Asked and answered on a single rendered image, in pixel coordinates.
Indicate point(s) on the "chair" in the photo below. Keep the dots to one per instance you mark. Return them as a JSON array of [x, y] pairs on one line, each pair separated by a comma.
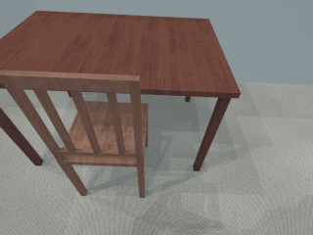
[[103, 133]]

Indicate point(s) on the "table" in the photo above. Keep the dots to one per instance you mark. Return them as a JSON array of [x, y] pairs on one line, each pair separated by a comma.
[[173, 57]]

